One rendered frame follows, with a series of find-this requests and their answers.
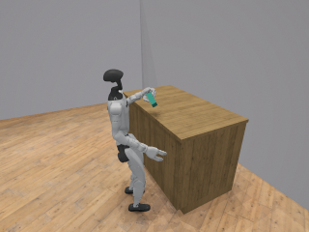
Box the right robot thigh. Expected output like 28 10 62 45
118 145 145 185

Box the robot right forearm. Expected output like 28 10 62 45
115 132 148 153

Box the left robot hand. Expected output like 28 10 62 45
141 87 156 102

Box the robot left forearm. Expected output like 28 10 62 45
126 92 143 105

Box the robot right foot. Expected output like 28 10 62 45
128 203 151 212

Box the table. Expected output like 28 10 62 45
123 85 249 215

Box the robot right upper arm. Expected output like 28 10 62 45
109 101 124 141

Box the sponge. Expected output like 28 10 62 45
146 92 157 107

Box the right robot hand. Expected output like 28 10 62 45
145 146 167 161

